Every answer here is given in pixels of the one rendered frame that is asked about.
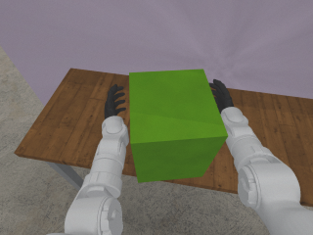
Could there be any right robot upper arm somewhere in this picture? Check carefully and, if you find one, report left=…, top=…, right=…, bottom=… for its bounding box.
left=238, top=163, right=313, bottom=235

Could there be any left robot upper arm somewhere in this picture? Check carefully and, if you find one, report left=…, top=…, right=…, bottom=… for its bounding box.
left=46, top=195, right=123, bottom=235

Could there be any right robot forearm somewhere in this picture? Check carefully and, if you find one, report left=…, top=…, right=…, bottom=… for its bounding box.
left=220, top=107, right=301, bottom=201

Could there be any right robot hand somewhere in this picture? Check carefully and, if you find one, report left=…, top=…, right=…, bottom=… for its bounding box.
left=208, top=79, right=235, bottom=115

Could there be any carton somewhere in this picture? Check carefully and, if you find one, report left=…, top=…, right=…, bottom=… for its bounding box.
left=129, top=69, right=228, bottom=183

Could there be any table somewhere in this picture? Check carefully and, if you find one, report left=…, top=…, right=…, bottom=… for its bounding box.
left=14, top=68, right=313, bottom=208

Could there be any left robot forearm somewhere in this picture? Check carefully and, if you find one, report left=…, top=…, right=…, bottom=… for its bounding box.
left=65, top=116, right=129, bottom=228

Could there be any left robot hand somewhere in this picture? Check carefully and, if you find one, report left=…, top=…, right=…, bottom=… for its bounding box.
left=104, top=84, right=126, bottom=119

